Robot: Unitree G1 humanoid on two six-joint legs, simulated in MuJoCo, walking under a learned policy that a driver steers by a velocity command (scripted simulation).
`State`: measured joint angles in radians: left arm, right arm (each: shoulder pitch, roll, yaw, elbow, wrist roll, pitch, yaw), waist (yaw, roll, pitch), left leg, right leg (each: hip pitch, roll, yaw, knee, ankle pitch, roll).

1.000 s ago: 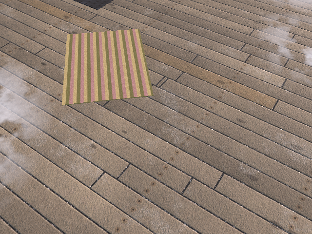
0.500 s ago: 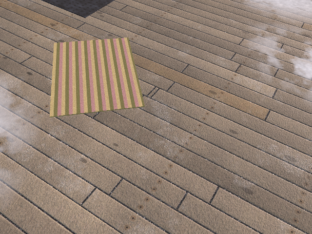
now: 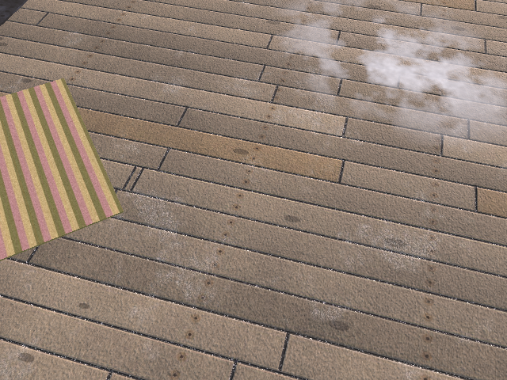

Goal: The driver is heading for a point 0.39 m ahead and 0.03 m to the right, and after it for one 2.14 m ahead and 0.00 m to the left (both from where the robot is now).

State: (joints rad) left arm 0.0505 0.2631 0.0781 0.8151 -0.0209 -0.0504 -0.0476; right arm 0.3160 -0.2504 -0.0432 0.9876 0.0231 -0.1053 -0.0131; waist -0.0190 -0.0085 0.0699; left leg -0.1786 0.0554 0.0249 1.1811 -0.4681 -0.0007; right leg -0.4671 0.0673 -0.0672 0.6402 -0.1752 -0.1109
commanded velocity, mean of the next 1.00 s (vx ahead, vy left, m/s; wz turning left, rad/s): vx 0.25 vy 0.00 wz -0.23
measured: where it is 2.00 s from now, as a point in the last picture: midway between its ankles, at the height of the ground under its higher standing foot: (278, 339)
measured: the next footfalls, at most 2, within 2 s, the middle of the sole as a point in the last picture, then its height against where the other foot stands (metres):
left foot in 0.42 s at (221, 379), level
right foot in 0.76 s outside the picture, level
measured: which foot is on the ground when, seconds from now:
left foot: up 0.00-0.40, down 0.42-1.00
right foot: down 0.00-0.42, up 0.44-0.74, down 0.76-1.00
